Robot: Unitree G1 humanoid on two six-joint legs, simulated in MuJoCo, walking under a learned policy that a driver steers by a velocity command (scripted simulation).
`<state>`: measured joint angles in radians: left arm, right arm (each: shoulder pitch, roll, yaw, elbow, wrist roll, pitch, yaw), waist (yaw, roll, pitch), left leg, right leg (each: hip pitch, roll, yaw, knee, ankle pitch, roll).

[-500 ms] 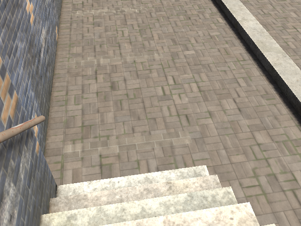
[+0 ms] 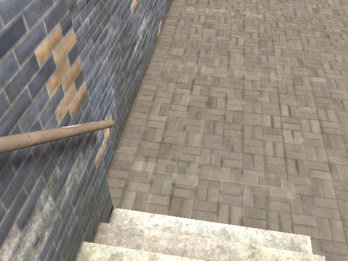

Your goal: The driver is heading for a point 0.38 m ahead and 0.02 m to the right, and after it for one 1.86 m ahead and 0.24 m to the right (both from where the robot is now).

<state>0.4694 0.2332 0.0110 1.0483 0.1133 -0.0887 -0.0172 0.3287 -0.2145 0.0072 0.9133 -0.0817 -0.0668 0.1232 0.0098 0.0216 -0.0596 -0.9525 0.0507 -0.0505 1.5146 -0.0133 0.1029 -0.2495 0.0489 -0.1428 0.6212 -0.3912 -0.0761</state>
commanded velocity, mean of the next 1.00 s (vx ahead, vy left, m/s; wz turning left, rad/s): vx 0.11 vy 0.00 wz -0.08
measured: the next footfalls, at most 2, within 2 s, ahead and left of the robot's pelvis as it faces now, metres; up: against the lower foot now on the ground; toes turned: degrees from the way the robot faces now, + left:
left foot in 0.30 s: +0.27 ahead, +0.14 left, -0.20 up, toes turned +16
right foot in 0.84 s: +0.26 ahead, -0.12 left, -0.20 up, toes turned -10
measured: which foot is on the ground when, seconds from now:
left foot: up 0.00-0.28, down 0.30-0.86, up 0.88-1.00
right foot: down 0.00-0.30, up 0.32-0.82, down 0.84-1.00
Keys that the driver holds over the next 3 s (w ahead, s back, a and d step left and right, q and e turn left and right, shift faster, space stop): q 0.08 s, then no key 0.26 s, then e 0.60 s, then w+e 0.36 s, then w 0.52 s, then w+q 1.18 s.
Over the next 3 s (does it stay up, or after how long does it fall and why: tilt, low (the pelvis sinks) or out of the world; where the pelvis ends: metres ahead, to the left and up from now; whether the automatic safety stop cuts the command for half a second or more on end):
stays up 1.12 -0.29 -0.99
